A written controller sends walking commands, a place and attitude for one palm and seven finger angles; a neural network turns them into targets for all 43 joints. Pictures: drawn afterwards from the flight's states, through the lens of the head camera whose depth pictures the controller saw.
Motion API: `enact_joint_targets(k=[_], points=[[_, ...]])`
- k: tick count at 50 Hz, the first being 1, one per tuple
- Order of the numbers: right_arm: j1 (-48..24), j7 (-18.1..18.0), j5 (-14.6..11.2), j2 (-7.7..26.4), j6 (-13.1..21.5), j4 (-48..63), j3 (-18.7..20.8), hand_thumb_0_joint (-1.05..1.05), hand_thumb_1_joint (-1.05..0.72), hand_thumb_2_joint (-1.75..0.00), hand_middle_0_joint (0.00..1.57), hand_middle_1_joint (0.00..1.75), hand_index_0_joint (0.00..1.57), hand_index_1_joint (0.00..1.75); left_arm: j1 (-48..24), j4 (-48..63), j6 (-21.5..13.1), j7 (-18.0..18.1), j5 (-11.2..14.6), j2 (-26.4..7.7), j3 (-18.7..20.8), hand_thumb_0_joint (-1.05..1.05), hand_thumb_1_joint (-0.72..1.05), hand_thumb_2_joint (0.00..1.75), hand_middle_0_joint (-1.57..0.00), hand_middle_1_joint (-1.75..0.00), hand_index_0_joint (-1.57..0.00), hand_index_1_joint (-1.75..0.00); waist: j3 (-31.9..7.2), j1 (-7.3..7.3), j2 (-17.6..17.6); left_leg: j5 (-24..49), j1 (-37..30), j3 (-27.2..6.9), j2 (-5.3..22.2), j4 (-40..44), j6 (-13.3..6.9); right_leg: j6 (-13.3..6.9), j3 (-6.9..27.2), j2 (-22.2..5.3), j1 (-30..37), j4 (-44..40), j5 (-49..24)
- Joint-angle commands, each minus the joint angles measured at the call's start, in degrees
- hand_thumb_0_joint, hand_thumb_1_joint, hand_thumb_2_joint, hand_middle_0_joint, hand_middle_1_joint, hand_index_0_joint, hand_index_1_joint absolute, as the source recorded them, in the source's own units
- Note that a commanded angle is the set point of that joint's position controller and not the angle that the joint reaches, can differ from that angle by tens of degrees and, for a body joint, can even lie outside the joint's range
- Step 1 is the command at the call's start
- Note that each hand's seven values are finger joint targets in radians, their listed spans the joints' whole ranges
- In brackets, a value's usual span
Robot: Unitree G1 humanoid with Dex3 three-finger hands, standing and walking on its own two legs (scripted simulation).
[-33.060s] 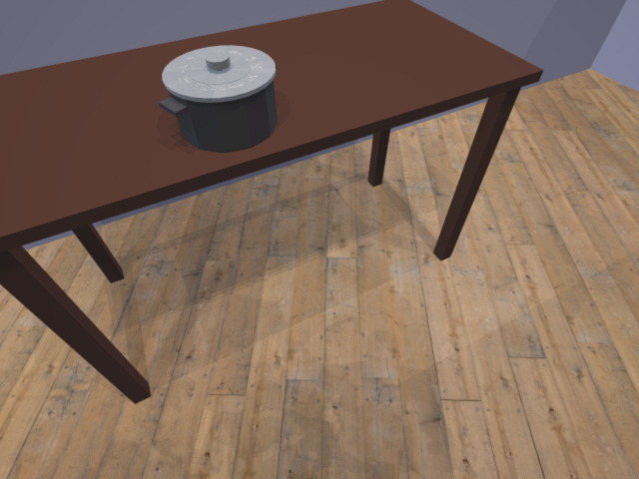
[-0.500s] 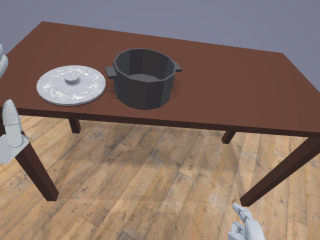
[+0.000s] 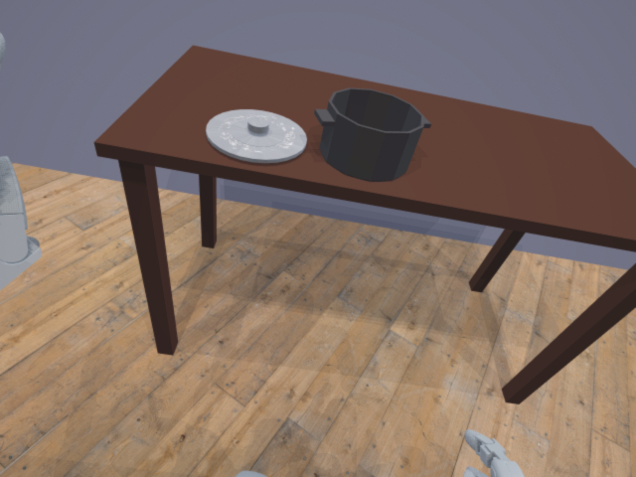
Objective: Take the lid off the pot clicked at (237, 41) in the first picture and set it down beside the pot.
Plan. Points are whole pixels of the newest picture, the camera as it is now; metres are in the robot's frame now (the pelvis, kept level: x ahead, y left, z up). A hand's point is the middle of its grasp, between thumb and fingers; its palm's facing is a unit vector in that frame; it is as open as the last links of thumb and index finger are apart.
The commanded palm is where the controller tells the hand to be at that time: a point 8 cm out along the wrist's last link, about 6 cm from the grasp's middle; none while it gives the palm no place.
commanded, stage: stop stepping back and stand still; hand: left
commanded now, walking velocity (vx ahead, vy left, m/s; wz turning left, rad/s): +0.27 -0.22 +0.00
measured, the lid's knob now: (258, 125) +0.74 +0.23 +0.08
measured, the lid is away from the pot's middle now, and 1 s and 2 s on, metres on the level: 0.24 0.24 0.24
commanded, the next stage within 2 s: let the arm hang, fingers relaxed in 0.36 s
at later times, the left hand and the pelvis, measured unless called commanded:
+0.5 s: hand out of the picture +0.16 +0.30 +0.25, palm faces +0.45 -0.71 -0.54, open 7.4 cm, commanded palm none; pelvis -0.05 +0.05 +0.02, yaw +2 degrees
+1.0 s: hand out of the picture +0.04 +0.25 -0.14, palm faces +0.14 -0.95 -0.27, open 7.1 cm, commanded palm none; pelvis +0.03 +0.05 +0.03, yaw +6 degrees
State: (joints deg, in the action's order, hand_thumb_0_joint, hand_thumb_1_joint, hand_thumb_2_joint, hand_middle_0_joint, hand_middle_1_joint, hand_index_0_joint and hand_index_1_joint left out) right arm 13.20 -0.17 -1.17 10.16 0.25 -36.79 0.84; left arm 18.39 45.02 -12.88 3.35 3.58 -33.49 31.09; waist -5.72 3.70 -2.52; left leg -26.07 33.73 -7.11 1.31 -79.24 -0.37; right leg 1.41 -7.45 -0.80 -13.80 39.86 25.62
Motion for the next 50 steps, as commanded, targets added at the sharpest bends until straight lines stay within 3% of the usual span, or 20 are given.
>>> enact_joint_targets(k=[1,3,4,5,8,12,18,21,22,23,26,28,30,34,35,36,37,39,46,50], points=[[-10.4,-2.9,-1.6,8.1,4.6,10.7,1.2,0.0,-0.9,-0.9,0.2,0.3,0.2,0.3,-23.8,-7.8,1.1,2.6,-0.4,-4.2,-2.0,0.0,0.9,0.9,-0.2,-0.3,-0.2,-0.3,18.6,-7.13,15.8,-3.6,-19.3,6.5,1.7,53.1,-1.2,-8.9,3.7,-6.4,-21.7,3.1,9.0],[-8.6,-1.1,-0.4,7.5,7.8,11.6,0.6,0.0,-0.9,-0.9,0.2,0.3,0.2,0.3,-27.9,1.0,-2.6,2.2,0.3,-1.4,-5.5,0.0,0.9,0.9,-0.2,-0.3,-0.2,-0.3,18.7,-7.47,46.0,0.4,-20.9,-20.7,13.6,65.8,-2.7,-4.3,2.3,5.2,-33.8,32.3,13.7],[-7.8,0.4,-0.6,6.9,9.3,12.0,1.2,0.0,-0.9,-0.9,0.2,0.3,0.2,0.3,-28.1,6.8,-3.8,1.7,0.3,-3.3,-3.6,0.0,0.9,0.9,-0.2,-0.3,-0.2,-0.3,14.7,-6.94,33.6,-6.6,-15.9,-28.6,19.7,68.0,-9.3,-3.0,8.9,3.7,-31.9,38.5,9.6],[-6.1,0.2,0.7,6.3,8.5,10.6,2.4,0.0,-0.9,-0.9,0.2,0.3,0.2,0.3,-16.9,4.4,-3.7,1.4,0.2,-7.2,0.6,0.0,0.9,0.9,-0.2,-0.3,-0.2,-0.3,6.3,-5.9,20.1,16.5,-21.0,-17.5,16.1,60.4,-11.2,-3.0,9.0,1.7,-27.9,40.1,8.1],[-9.5,3.6,0.2,6.2,8.6,15.0,2.1,0.0,-0.9,-0.9,0.2,0.3,0.2,0.3,-9.6,22.0,-4.1,0.9,2.1,-4.5,-0.6,0.0,0.9,0.9,-0.2,-0.3,-0.2,-0.3,6.8,-5.16,12.4,1.6,-12.5,-25.8,17.4,67.2,-7.7,-2.2,12.0,1.8,-25.8,42.3,-2.1],[-6.7,2.7,0.1,5.8,7.3,13.5,1.5,0.0,-0.9,-0.9,0.2,0.3,0.2,0.3,10.0,21.2,-3.4,4.0,1.7,-9.6,7.3,0.0,0.9,0.9,-0.2,-0.3,-0.2,-0.3,1.6,-4.49,23.5,-2.6,-13.8,-5.4,12.0,65.8,-6.4,-2.3,3.9,1.4,-12.9,15.3,-6.4],[-4.0,-1.6,0.1,6.0,5.5,11.7,2.1,0.0,-0.9,-0.9,0.2,0.3,0.2,0.3,7.4,4.0,-2.0,5.1,1.2,-5.6,8.0,0.0,0.9,0.9,-0.2,-0.3,-0.2,-0.3,0.5,-5.92,17.5,-5.7,-9.6,0.6,7.8,59.2,-3.2,-4.0,-4.1,6.5,10.2,-15.9,0.9],[-1.3,-2.1,-1.2,6.7,4.8,9.5,3.0,0.0,-0.9,-0.9,0.2,0.3,0.2,0.3,8.1,-5.6,-1.3,5.1,1.8,-7.2,8.5,0.0,0.9,0.9,-0.2,-0.3,-0.2,-0.3,-0.2,-6.06,-14.5,-0.7,4.9,9.0,-1.3,23.5,-1.4,-13.3,24.6,-13.8,18.4,-24.6,-4.9],[-3.0,-2.1,-1.1,7.1,5.1,10.1,3.1,0.0,-0.9,-0.9,0.2,0.3,0.2,0.3,7.6,-8.7,-1.6,5.3,2.2,-6.2,8.1,0.0,0.9,0.9,-0.2,-0.3,-0.2,-0.3,2.0,-5.61,-11.9,-4.0,8.0,7.5,-1.0,13.9,-0.7,-14.1,26.8,-17.6,17.3,-22.8,-22.7],[-6.5,0.9,-1.4,9.4,6.6,9.8,1.2,0.0,-0.9,-0.9,0.2,0.3,0.2,0.3,7.1,-43.3,7.8,-2.6,-5.0,12.4,-20.0,0.0,0.9,0.9,-0.2,-0.3,-0.2,-0.3,6.0,-6.11,-4.7,-12.7,11.1,4.0,7.8,9.1,-1.0,-12.2,11.3,-28.1,8.2,-11.9,-52.2],[4.4,1.1,0.1,9.7,1.5,4.2,2.6,0.0,-0.9,-0.9,0.2,0.3,0.2,0.3,-3.2,-46.5,14.7,-3.0,-5.5,15.9,-23.7,0.0,0.9,0.9,-0.2,-0.3,-0.2,-0.3,5.2,-11.23,-13.1,-0.5,-14.5,10.4,4.6,30.9,-0.8,-8.8,0.9,-12.9,-16.2,-6.2,0.4],[8.7,1.2,2.3,13.0,0.2,1.6,3.8,0.0,-0.9,-0.9,0.2,0.3,0.2,0.3,-2.5,-53.0,15.3,-4.6,-6.3,19.1,-25.2,0.0,0.9,0.9,-0.2,-0.3,-0.2,-0.3,7.5,-10.51,4.1,6.6,-20.0,-7.1,9.7,51.2,-5.1,-2.6,-4.4,-1.3,-24.3,13.4,10.9],[10.3,-0.2,4.2,19.3,1.2,0.5,5.9,0.0,-0.9,-0.9,0.2,0.3,0.2,0.3,-7.8,-59.0,13.7,-4.6,-5.2,17.3,-25.1,0.0,0.9,0.9,-0.2,-0.3,-0.2,-0.3,9.0,-10.91,9.0,13.0,-23.7,-30.6,22.6,61.2,-15.8,-1.3,8.9,-0.8,-32.8,32.7,11.8],[-5.6,-1.5,4.5,15.1,1.0,1.1,4.0,0.0,-0.9,-0.9,0.2,0.3,0.2,0.3,-3.9,-75.6,13.6,-4.7,-4.7,15.3,-25.6,0.0,0.9,0.9,-0.2,-0.3,-0.2,-0.3,7.1,-1.18,13.6,7.7,3.4,-8.6,13.8,52.6,-6.2,-1.6,11.9,-3.1,-1.6,9.5,5.8],[-7.0,-1.5,4.2,12.3,0.8,0.1,3.2,0.0,-0.9,-0.9,0.2,0.3,0.2,0.3,4.0,-81.5,13.2,-4.8,-5.0,12.6,-25.1,0.0,0.9,0.9,-0.2,-0.3,-0.2,-0.3,6.5,2.61,3.6,2.1,7.3,2.0,5.2,38.1,-1.6,-2.6,16.6,-3.8,5.2,-4.7,0.7],[-5.7,-1.6,2.9,6.9,0.5,0.3,2.8,0.0,-0.9,-0.9,0.2,0.3,0.2,0.3,8.9,-86.0,11.9,-3.6,-5.3,5.8,-23.9,0.0,0.9,0.9,-0.2,-0.3,-0.2,-0.3,5.9,2.68,-18.7,-9.8,15.4,11.2,-4.5,17.0,1.8,-6.2,41.9,-17.7,7.8,-19.8,-6.7],[-5.5,-1.3,2.4,8.7,-0.1,-0.3,3.1,0.0,-0.9,-0.9,0.2,0.3,0.2,0.3,4.9,-86.5,11.5,-2.7,-4.6,6.7,-25.8,0.0,0.9,0.9,-0.2,-0.3,-0.2,-0.3,7.0,-0.09,-9.5,-9.5,9.4,2.2,-1.3,11.9,1.1,-7.7,46.4,-20.4,1.3,-25.2,-12.5],[1.4,-1.0,2.8,6.4,-0.3,-4.6,3.8,0.0,-0.9,-0.9,0.2,0.3,0.2,0.3,-1.9,-89.1,10.2,-2.2,-4.9,12.6,-26.1,0.0,0.9,0.9,-0.2,-0.3,-0.2,-0.3,6.0,-5.92,5.8,-2.8,5.1,4.3,-0.5,8.9,1.9,-8.8,39.9,-16.8,0.8,-21.8,-22.4],[2.9,-0.8,2.0,1.7,0.1,-9.6,2.8,0.0,-0.9,-0.9,0.2,0.3,0.2,0.3,-1.2,-96.6,10.7,-0.5,-5.0,18.8,-26.2,0.0,0.9,0.9,-0.2,-0.3,-0.2,-0.3,-1.4,-4.11,-5.7,-0.8,-6.1,9.5,-0.5,40.5,0.3,-10.4,16.3,-10.1,19.8,-11.7,-63.1],[9.6,-1.8,2.0,5.6,1.0,-13.8,3.5,0.0,-0.9,-0.9,0.2,0.3,0.2,0.3,-0.6,-99.1,10.9,-0.8,-3.0,19.9,-27.6,0.0,0.9,0.9,-0.2,-0.3,-0.2,-0.3,-6.2,-6.0,6.3,53.0,-36.8,-0.1,9.7,50.6,-5.9,-1.5,7.9,-3.1,0.9,-0.9,-42.2]])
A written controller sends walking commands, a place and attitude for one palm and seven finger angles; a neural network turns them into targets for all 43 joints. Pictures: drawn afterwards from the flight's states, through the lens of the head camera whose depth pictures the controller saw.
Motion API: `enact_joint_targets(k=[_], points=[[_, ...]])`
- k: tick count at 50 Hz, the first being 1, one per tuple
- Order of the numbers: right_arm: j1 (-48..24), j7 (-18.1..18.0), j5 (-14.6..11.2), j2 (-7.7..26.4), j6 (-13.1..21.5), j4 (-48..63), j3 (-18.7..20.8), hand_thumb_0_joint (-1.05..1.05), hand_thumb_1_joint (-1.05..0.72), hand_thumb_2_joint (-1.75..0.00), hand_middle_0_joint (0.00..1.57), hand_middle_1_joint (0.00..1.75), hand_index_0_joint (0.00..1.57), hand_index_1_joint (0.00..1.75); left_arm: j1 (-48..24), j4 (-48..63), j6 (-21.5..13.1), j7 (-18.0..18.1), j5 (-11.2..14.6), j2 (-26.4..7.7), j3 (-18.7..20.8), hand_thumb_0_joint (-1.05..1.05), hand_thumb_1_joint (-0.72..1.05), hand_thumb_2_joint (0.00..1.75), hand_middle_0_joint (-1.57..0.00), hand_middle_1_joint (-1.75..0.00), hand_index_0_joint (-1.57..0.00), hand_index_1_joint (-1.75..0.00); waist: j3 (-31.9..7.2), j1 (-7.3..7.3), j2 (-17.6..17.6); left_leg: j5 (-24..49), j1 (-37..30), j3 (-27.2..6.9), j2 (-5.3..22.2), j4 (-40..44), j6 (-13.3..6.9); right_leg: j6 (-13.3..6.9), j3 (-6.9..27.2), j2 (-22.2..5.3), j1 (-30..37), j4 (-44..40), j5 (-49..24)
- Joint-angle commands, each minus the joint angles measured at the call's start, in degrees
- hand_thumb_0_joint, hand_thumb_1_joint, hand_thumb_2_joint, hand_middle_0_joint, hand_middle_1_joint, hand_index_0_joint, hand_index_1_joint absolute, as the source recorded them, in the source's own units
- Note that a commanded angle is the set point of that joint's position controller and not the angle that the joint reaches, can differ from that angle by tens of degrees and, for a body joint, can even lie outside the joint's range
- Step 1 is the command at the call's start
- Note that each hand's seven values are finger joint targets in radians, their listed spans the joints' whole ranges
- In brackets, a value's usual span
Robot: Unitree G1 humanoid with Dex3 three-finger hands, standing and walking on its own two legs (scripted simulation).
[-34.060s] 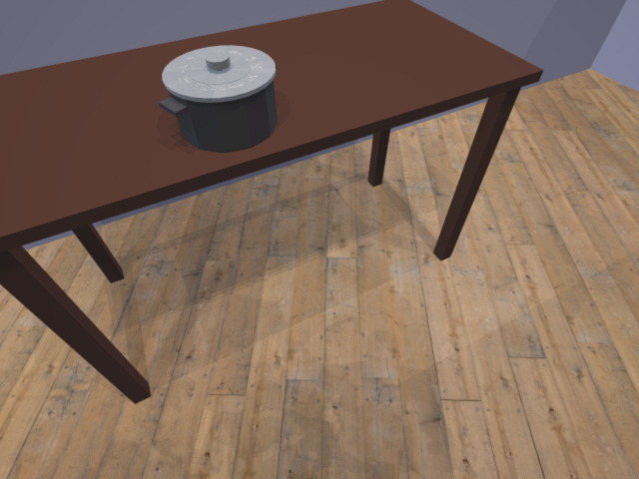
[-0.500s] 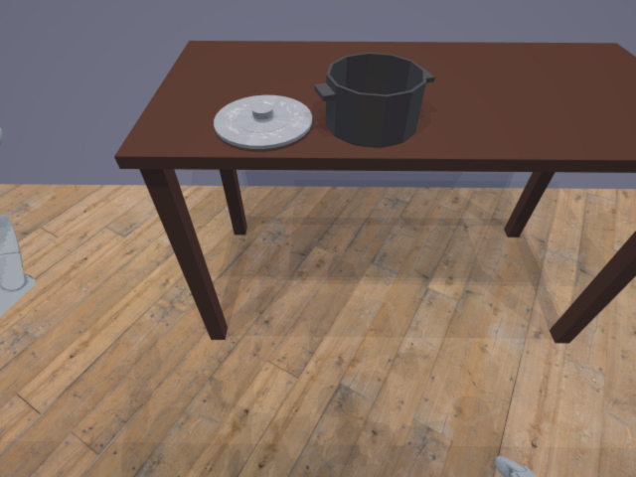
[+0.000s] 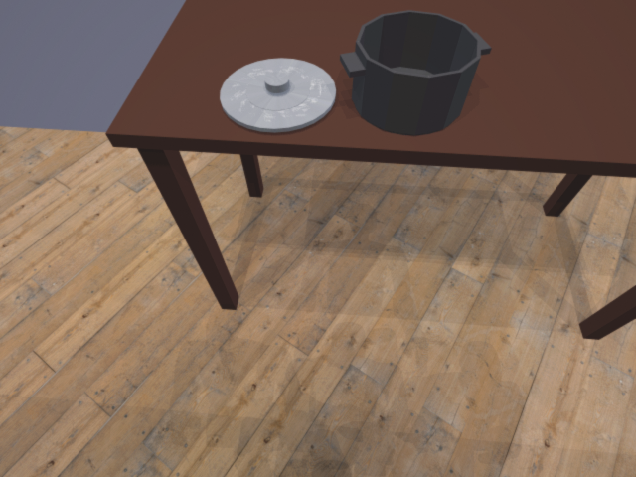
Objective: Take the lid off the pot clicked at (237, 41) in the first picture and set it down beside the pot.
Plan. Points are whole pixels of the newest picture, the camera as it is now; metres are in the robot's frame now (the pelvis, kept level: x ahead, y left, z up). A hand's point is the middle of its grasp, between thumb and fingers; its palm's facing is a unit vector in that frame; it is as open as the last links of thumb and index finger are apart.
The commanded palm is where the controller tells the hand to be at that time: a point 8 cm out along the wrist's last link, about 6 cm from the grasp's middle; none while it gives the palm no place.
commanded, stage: let the arm hang, fingers relaxed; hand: left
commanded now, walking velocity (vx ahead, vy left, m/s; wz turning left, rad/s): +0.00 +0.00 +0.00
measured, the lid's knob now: (277, 82) +0.73 +0.11 +0.06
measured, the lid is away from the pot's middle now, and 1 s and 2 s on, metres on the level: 0.24 0.24 0.24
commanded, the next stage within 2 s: look to check the result in 0.56 s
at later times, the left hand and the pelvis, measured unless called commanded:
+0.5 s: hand out of the picture +0.11 +0.18 -0.18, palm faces +0.01 -0.98 -0.19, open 7.3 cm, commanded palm none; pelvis +0.05 +0.01 +0.00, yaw -1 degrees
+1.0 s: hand out of the picture +0.03 +0.19 -0.17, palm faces +0.02 -0.98 -0.19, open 7.3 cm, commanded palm none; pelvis +0.02 +0.02 +0.01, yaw -1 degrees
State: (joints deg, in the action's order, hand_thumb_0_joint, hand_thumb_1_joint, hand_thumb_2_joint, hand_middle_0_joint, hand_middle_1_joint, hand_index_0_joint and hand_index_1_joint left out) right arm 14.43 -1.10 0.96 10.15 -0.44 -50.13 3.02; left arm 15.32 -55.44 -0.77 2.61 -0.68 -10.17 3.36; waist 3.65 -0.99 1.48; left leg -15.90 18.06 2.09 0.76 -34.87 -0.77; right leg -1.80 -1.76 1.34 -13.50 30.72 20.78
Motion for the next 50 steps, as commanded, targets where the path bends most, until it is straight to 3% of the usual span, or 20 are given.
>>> enact_joint_targets(k=[1,2,3,4,5,6,7,8,9,10,12,13,15,18,20,24,28,44,50], points=[[10.3,-1.5,-0.2,6.9,1.3,-1.1,1.5,0.0,-0.9,-0.9,0.2,0.3,0.2,0.3,1.6,1.1,-1.0,0.1,1.3,-2.1,-0.6,0.0,0.9,0.9,-0.2,-0.3,-0.2,-0.3,-14.9,-2.21,6.2,57.3,-25.5,-13.2,15.9,5.7,-9.8,2.6,0.7,-3.0,-5.3,9.3,-11.6],[10.3,-1.5,0.1,7.1,0.7,-2.0,1.3,0.0,-0.9,-0.9,0.2,0.3,0.2,0.3,-0.1,0.7,-0.6,0.2,0.9,-1.7,-0.9,0.0,0.9,0.9,-0.2,-0.3,-0.2,-0.3,-10.4,-2.37,6.9,61.2,-25.2,-12.1,17.4,6.9,-11.5,2.1,2.5,-1.3,-8.4,11.3,5.3],[8.8,-1.8,0.2,6.7,0.5,-3.3,1.0,0.0,-0.9,-0.9,0.2,0.3,0.2,0.3,-0.9,-0.2,-0.2,0.0,1.1,-2.0,-0.9,0.0,0.9,0.9,-0.2,-0.3,-0.2,-0.3,-8.0,-2.08,10.1,60.0,-23.5,-12.3,16.9,8.3,-11.3,2.0,2.8,-1.5,-9.7,10.4,9.9],[8.0,-2.0,0.3,5.7,0.3,-3.6,0.8,0.0,-0.9,-0.9,0.2,0.3,0.2,0.3,-2.2,-0.6,0.2,-0.3,1.2,-2.5,-0.8,0.0,0.9,0.9,-0.2,-0.3,-0.2,-0.3,-5.1,-1.92,9.5,56.8,-21.3,-11.5,15.7,9.2,-10.4,1.8,2.5,-1.9,-9.0,8.5,9.2],[7.2,-2.0,0.2,5.1,0.2,-3.9,0.8,0.0,-0.9,-0.9,0.2,0.3,0.2,0.3,-2.7,-1.0,0.3,-0.6,1.0,-2.7,-0.8,0.0,0.9,0.9,-0.2,-0.3,-0.2,-0.3,-2.9,-1.38,9.1,54.8,-19.2,-9.4,14.1,9.2,-8.7,1.7,1.5,-2.1,-7.0,4.9,5.5],[6.3,-2.0,0.1,4.9,0.1,-4.1,0.8,0.0,-0.9,-0.9,0.2,0.3,0.2,0.3,-1.2,-1.9,0.2,-0.7,0.6,-2.7,-0.7,0.0,0.9,0.9,-0.2,-0.3,-0.2,-0.3,-3.5,-0.27,6.2,52.2,-18.2,-6.9,11.7,7.5,-6.4,1.4,0.9,-2.1,-2.9,-0.8,-2.4],[5.1,-2.1,-0.4,4.6,0.1,-4.0,0.9,0.0,-0.9,-0.9,0.2,0.3,0.2,0.3,1.4,-3.4,-0.1,-0.7,0.4,-3.3,-0.5,0.0,0.9,0.9,-0.2,-0.3,-0.2,-0.3,-5.7,0.55,0.9,45.6,-15.9,-4.6,8.5,5.1,-3.8,0.8,2.3,-2.4,3.3,-5.0,-19.5],[4.3,-2.1,-0.8,4.0,0.3,-3.5,0.9,0.0,-0.9,-0.9,0.2,0.3,0.2,0.3,3.4,-4.6,-0.6,-0.3,0.3,-4.8,-0.3,0.0,0.9,0.9,-0.2,-0.3,-0.2,-0.3,-6.2,0.79,-4.5,33.8,-11.8,-2.2,6.1,3.6,-1.5,-0.5,6.2,-5.9,7.5,-4.5,-34.8],[4.3,-1.7,-0.8,3.4,0.4,-3.4,0.9,0.0,-0.9,-0.9,0.2,0.3,0.2,0.3,3.3,-4.8,-0.7,-0.1,0.3,-5.7,-0.5,0.0,0.9,0.9,-0.2,-0.3,-0.2,-0.3,-6.2,0.35,-7.3,20.6,-9.4,-1.0,4.7,4.8,-0.4,-2.0,8.1,-9.3,9.1,-4.6,-41.0],[5.1,-1.4,-1.0,3.3,0.2,-4.2,1.0,0.0,-0.9,-0.9,0.2,0.3,0.2,0.3,0.1,-4.4,-0.4,-0.4,0.4,-6.6,-0.9,0.0,0.9,0.9,-0.2,-0.3,-0.2,-0.3,-3.1,-0.71,-5.0,6.4,-8.2,-1.5,3.3,8.3,-0.2,-3.1,8.5,-10.9,5.5,-6.8,-30.1],[4.7,-1.3,-0.5,1.8,-0.2,-5.6,0.8,0.0,-0.9,-0.9,0.2,0.3,0.2,0.3,-1.7,-4.7,-0.1,-0.3,0.2,-5.0,-0.8,0.0,0.9,0.9,-0.2,-0.3,-0.2,-0.3,1.7,-0.9,-8.2,10.4,-8.5,-2.0,4.0,9.1,-1.0,-2.0,7.6,-7.7,2.9,-6.9,-28.1],[5.0,-1.4,-0.3,2.2,0.1,-6.4,0.7,0.0,-0.9,-0.9,0.2,0.3,0.2,0.3,-0.7,-5.1,-0.3,-0.1,0.2,-4.4,-0.9,0.0,0.9,0.9,-0.2,-0.3,-0.2,-0.3,0.6,-0.52,-5.8,18.2,-9.8,-1.8,4.5,8.1,-1.2,-1.6,6.7,-7.5,4.2,-5.2,-35.9],[6.4,-1.8,-0.4,2.3,0.5,-7.2,0.8,0.0,-0.9,-0.9,0.2,0.3,0.2,0.3,0.9,-5.5,-0.6,0.3,0.5,-4.9,-0.6,0.0,0.9,0.9,-0.2,-0.3,-0.2,-0.3,-4.6,-0.31,-3.8,27.1,-12.4,-0.8,4.9,6.2,-0.8,-1.4,5.7,-7.8,8.0,-2.8,-45.2],[7.2,-2.1,-0.6,2.1,0.6,-8.1,0.8,0.0,-0.9,-0.9,0.2,0.3,0.2,0.3,0.9,-5.4,-0.5,0.5,0.7,-5.6,-0.1,0.0,0.9,0.9,-0.2,-0.3,-0.2,-0.3,-7.2,-0.04,0.1,31.6,-13.7,-0.4,5.1,5.6,-0.6,-1.5,5.0,-7.9,9.7,-1.4,-45.9],[7.8,-2.2,-0.5,2.1,0.6,-8.4,0.9,0.0,-0.9,-0.9,0.2,0.3,0.2,0.3,-0.1,-5.2,-0.1,0.4,0.7,-5.2,0.0,0.0,0.9,0.9,-0.2,-0.3,-0.2,-0.3,-7.1,-0.16,1.6,33.1,-14.7,-1.0,5.6,6.2,-0.9,-1.5,4.1,-7.3,8.8,-1.5,-40.6],[8.5,-2.4,-0.4,1.7,0.5,-9.1,0.7,0.0,-0.9,-0.9,0.2,0.3,0.2,0.3,-1.2,-5.2,0.3,0.3,0.6,-4.1,-0.2,0.0,0.9,0.9,-0.2,-0.3,-0.2,-0.3,-3.7,-0.2,1.3,31.3,-14.0,-2.1,6.3,8.0,-1.4,-1.3,3.4,-6.3,6.7,-3.1,-32.6],[9.3,-2.6,-0.5,1.5,0.4,-9.8,0.7,0.0,-0.9,-0.9,0.2,0.3,0.2,0.3,-0.9,-5.6,0.4,0.4,0.7,-3.8,-0.2,0.0,0.9,0.9,-0.2,-0.3,-0.2,-0.3,-3.0,-0.04,0.1,30.9,-13.4,-2.1,6.0,8.1,-1.4,-1.2,3.4,-6.6,7.3,-3.4,-33.7],[10.5,-2.4,-0.5,0.2,0.7,-11.9,0.2,0.0,-0.9,-0.9,0.2,0.3,0.2,0.3,0.7,-8.1,0.7,0.2,0.5,-1.8,-1.2,0.0,0.9,0.9,-0.2,-0.3,-0.2,-0.3,1.1,-0.03,-0.2,19.7,-12.0,-3.5,6.1,12.8,-2.9,-0.1,3.2,-5.6,3.9,-6.4,-19.2],[10.3,-2.4,-0.6,-0.2,0.9,-12.4,0.1,0.0,-0.9,-0.9,0.2,0.3,0.2,0.3,2.0,-9.5,0.5,0.2,0.5,-1.3,-1.4,0.0,0.9,0.9,-0.2,-0.3,-0.2,-0.3,0.9,-0.01,-1.2,18.3,-12.1,-3.3,5.7,12.7,-2.9,-0.1,3.8,-5.9,3.6,-6.7,-20.2]])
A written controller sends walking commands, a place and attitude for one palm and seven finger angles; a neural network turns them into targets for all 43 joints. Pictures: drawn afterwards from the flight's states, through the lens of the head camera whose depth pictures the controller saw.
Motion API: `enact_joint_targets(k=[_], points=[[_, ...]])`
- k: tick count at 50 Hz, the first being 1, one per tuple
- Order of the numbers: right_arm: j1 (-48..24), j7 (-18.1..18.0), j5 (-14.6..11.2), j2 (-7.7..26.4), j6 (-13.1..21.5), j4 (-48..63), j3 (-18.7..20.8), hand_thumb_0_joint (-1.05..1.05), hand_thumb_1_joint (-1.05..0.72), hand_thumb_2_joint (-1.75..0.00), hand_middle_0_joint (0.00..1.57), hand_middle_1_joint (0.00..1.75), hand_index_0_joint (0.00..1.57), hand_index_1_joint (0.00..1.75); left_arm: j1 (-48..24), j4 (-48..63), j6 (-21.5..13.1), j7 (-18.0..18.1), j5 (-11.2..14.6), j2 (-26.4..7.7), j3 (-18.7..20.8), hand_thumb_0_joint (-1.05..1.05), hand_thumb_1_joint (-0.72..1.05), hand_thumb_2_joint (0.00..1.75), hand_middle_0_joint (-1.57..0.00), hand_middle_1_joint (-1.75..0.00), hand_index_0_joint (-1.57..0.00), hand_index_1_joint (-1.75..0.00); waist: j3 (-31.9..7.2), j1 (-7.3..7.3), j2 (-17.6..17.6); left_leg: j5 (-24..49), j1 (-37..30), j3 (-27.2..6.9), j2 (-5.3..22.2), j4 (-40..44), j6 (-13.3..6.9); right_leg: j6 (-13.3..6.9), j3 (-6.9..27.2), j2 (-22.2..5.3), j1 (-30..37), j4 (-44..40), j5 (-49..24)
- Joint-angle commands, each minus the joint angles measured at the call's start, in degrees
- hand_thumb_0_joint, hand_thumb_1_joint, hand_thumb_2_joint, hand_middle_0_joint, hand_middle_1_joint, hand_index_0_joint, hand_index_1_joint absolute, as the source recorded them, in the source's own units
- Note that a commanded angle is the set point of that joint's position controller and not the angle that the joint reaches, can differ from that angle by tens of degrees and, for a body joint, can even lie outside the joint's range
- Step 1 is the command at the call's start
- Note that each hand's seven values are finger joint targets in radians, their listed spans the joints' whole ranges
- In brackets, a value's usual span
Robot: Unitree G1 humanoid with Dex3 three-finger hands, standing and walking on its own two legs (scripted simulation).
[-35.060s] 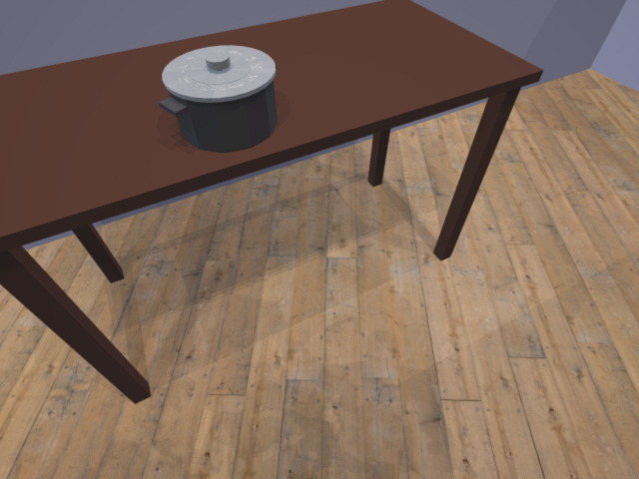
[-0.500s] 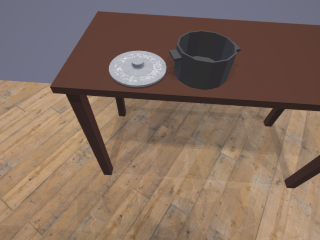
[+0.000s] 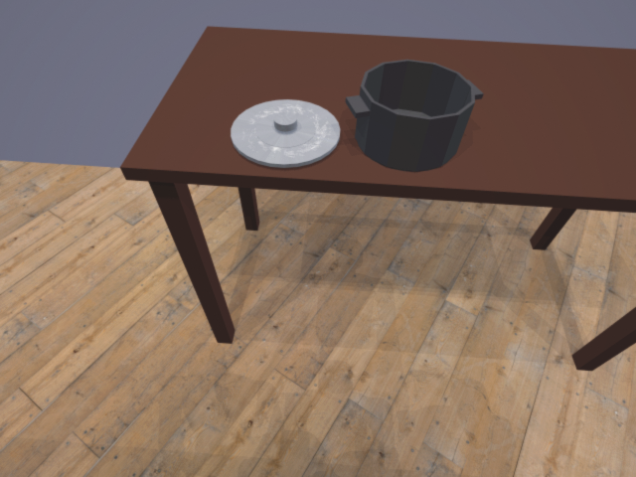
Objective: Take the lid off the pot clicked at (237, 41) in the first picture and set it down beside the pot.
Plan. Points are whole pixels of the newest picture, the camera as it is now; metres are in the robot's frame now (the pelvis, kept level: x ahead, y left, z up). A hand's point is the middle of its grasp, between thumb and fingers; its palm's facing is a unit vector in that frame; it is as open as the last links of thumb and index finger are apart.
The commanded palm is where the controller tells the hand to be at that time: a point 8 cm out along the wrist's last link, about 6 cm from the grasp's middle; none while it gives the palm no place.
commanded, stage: stand and wait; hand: left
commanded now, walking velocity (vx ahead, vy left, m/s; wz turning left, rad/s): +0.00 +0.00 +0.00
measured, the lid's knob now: (285, 121) +0.71 +0.10 +0.05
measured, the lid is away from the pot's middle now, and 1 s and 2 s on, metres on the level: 0.24 0.24 0.24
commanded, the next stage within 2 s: none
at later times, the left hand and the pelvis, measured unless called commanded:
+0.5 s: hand out of the picture -0.04 +0.15 -0.18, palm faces +0.03 -0.99 -0.15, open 7.4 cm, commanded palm none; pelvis -0.02 +0.00 +0.00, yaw +0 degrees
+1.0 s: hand out of the picture -0.04 +0.15 -0.18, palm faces +0.03 -0.98 -0.17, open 7.3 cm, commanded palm none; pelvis -0.02 +0.00 +0.00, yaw +0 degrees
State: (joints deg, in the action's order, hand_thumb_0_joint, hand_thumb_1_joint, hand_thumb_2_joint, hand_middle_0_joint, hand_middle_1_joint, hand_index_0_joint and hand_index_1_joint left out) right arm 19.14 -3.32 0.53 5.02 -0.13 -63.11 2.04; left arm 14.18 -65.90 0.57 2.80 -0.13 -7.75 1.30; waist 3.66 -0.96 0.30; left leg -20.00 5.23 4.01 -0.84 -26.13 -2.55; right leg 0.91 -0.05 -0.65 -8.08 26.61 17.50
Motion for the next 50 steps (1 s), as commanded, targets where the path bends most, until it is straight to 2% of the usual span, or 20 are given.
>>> enact_joint_targets(k=[1,2,8,11,14,18,27,30,38,41,44,50], points=[[5.7,-0.2,-0.2,5.0,0.6,0.5,1.0,0.0,-0.9,-0.9,0.2,0.3,0.2,0.3,3.4,0.8,-0.9,0.1,-0.1,-3.7,0.6,0.0,0.9,0.9,-0.2,-0.3,-0.2,-0.3,0.5,-0.14,0.5,22.7,0.7,-5.2,7.2,3.8,-1.1,-2.8,2.3,-4.0,-1.7,-2.7,-17.2],[5.5,-0.1,-0.3,4.8,0.6,0.5,1.0,0.0,-0.9,-0.9,0.2,0.3,0.2,0.3,3.6,0.7,-0.9,0.1,-0.2,-3.8,0.5,0.0,0.9,0.9,-0.2,-0.3,-0.2,-0.3,0.8,-0.08,-0.2,21.9,0.6,-5.2,7.3,3.9,-1.1,-2.8,2.3,-3.9,-2.2,-2.8,-16.8],[5.3,-0.1,-0.3,4.6,0.6,0.2,0.9,0.0,-0.9,-0.9,0.2,0.3,0.2,0.3,4.3,0.0,-1.0,0.0,-0.3,-3.2,0.4,0.0,0.9,0.9,-0.2,-0.3,-0.2,-0.3,2.0,-0.11,0.8,17.6,2.2,-5.5,7.1,4.6,-1.1,-2.7,2.7,-4.0,-2.9,-3.6,-14.0],[5.3,-0.1,-0.2,4.5,0.7,0.2,0.9,0.0,-0.9,-0.9,0.2,0.3,0.2,0.3,4.9,-0.4,-1.1,0.0,-0.3,-2.7,0.3,0.0,0.9,0.9,-0.2,-0.3,-0.2,-0.3,1.5,-0.14,0.5,18.1,2.0,-5.5,7.1,4.4,-1.1,-2.7,2.7,-4.1,-2.8,-3.6,-14.8],[5.1,0.0,-0.2,4.4,0.6,0.2,0.9,0.0,-0.9,-0.9,0.2,0.3,0.2,0.3,5.0,-0.5,-1.0,0.0,-0.3,-2.5,0.3,0.0,0.9,0.9,-0.2,-0.3,-0.2,-0.3,2.4,-0.08,1.3,16.3,2.5,-5.7,7.2,4.8,-1.1,-2.6,2.7,-3.9,-3.6,-3.9,-13.2],[5.1,0.0,-0.3,4.2,0.6,0.2,1.0,0.0,-0.9,-0.9,0.2,0.3,0.2,0.3,5.4,-0.7,-1.1,0.0,-0.3,-2.4,0.2,0.0,0.9,0.9,-0.2,-0.3,-0.2,-0.3,2.6,-0.01,0.7,14.4,3.2,-5.7,7.2,4.9,-1.0,-2.5,2.9,-4.0,-3.9,-4.2,-12.3],[5.7,0.0,-0.3,4.4,0.8,0.2,1.0,0.0,-0.9,-0.9,0.2,0.3,0.2,0.3,5.4,-0.5,-1.3,0.1,-0.4,-2.4,0.3,0.0,0.9,0.9,-0.2,-0.3,-0.2,-0.3,1.1,-0.14,0.1,16.5,2.9,-6.0,7.3,4.8,-1.1,-2.4,2.7,-3.8,-3.5,-3.6,-13.4],[5.6,0.1,-0.2,4.2,0.7,-0.1,0.9,0.0,-0.9,-0.9,0.2,0.3,0.2,0.3,5.4,-0.5,-1.2,0.1,-0.3,-2.1,0.4,0.0,0.9,0.9,-0.2,-0.3,-0.2,-0.3,2.2,0.0,0.1,15.6,3.8,-6.1,7.4,5.1,-1.0,-2.3,2.6,-3.9,-3.8,-3.7,-12.9],[5.9,0.1,-0.2,4.2,0.8,-0.2,1.0,0.0,-0.9,-0.9,0.2,0.3,0.2,0.3,5.1,-0.3,-1.1,0.1,-0.4,-2.3,0.4,0.0,0.9,0.9,-0.2,-0.3,-0.2,-0.3,1.6,-0.03,1.1,15.4,3.6,-6.4,7.7,5.8,-1.1,-2.3,2.5,-3.6,-3.8,-3.3,-12.2],[5.9,0.0,-0.2,4.2,0.9,-0.2,0.9,0.0,-0.9,-0.9,0.2,0.3,0.2,0.3,5.3,-0.4,-1.3,0.1,-0.3,-2.3,0.4,0.0,0.9,0.9,-0.2,-0.3,-0.2,-0.3,0.9,-0.03,0.4,17.2,3.0,-6.0,7.5,5.0,-1.0,-2.3,2.7,-3.9,-3.3,-3.3,-14.0],[5.9,0.1,-0.2,4.0,0.8,-0.3,0.9,0.0,-0.9,-0.9,0.2,0.3,0.2,0.3,5.4,-0.4,-1.3,0.2,-0.3,-2.1,0.4,0.0,0.9,0.9,-0.2,-0.3,-0.2,-0.3,1.8,-0.03,-0.4,16.5,3.4,-5.9,7.4,5.1,-0.9,-2.4,2.9,-3.9,-3.8,-3.5,-13.8],[5.9,0.0,-0.1,4.1,0.9,-0.3,0.8,0.0,-0.9,-0.9,0.2,0.3,0.2,0.3,5.1,-0.4,-1.3,0.2,-0.3,-2.1,0.5,0.0,0.9,0.9,-0.2,-0.3,-0.2,-0.3,1.8,-0.11,0.5,16.7,3.4,-5.9,7.5,5.4,-0.9,-2.4,2.8,-3.7,-3.8,-3.3,-13.5]])
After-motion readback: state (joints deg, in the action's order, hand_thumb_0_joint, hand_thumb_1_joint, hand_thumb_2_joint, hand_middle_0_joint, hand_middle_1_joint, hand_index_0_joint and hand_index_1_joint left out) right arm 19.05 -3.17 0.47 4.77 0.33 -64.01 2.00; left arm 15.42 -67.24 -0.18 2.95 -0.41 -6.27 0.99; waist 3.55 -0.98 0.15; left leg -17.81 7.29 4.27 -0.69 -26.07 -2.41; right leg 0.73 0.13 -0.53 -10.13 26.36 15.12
